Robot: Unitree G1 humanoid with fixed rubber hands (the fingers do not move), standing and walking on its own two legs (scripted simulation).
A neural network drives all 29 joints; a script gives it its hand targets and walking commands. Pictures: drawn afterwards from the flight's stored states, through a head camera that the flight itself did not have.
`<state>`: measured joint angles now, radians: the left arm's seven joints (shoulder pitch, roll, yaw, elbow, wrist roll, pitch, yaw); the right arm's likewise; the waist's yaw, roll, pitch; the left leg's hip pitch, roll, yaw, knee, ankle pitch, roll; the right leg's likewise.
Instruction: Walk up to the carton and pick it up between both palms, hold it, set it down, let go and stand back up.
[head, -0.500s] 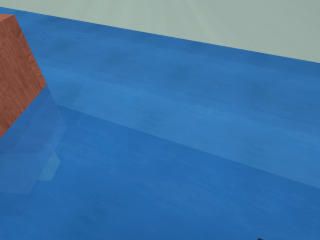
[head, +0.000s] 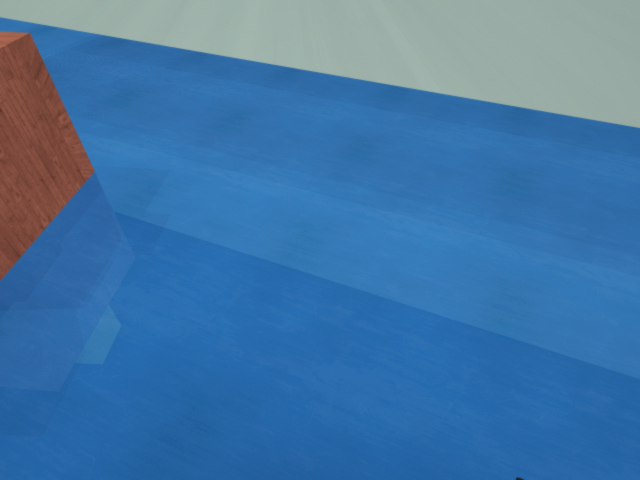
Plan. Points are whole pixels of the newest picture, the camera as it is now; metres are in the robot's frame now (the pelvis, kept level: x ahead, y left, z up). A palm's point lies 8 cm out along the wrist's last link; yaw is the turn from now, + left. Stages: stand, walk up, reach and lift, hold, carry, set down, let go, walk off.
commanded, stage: stand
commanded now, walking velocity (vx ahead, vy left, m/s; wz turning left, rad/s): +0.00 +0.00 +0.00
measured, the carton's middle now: out of the picture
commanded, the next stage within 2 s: walk up in 1.18 s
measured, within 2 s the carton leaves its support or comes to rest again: neither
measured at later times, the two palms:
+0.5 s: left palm out of the picture +0.07 +0.29 -0.12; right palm out of the picture +0.11 -0.28 -0.10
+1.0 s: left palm out of the picture +0.07 +0.29 -0.12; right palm out of the picture +0.11 -0.28 -0.10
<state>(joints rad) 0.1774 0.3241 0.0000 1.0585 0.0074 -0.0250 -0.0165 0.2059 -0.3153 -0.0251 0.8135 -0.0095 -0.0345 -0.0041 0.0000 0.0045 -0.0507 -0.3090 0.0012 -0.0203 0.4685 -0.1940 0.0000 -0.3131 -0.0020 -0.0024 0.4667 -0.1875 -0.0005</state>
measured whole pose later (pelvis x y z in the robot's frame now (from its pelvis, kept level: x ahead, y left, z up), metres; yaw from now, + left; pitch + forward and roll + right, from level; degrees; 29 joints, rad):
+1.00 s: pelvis +0.00 +0.00 +0.00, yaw +0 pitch +2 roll +0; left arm 0.18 0.32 0.00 1.07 0.01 -0.03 -0.02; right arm 0.21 -0.32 -0.03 0.82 -0.01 -0.03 0.00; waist 0.00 0.01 -0.04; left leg -0.31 0.00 -0.02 0.46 -0.19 0.00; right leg -0.31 0.00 0.00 0.45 -0.19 0.00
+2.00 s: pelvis +0.14 +0.09 +0.00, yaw +24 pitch +0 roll -1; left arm 0.13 0.46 0.04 0.90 0.01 -0.07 -0.08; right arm 0.29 -0.41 -0.09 0.82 -0.02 0.00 0.12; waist 0.00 -0.01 0.02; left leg -0.13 -0.01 -0.15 0.44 -0.31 -0.01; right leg -0.39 -0.01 -0.09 0.87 -0.36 -0.01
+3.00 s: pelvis +0.83 +0.11 -0.01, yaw +54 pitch +0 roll +5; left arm 0.38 0.39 0.04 0.91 0.01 -0.08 -0.04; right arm 0.14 -0.48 -0.10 0.82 -0.02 -0.02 0.02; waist 0.04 0.05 -0.03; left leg -0.58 -0.06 -0.03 1.40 -0.37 0.07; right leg -0.38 -0.09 -0.02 0.76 -0.43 0.03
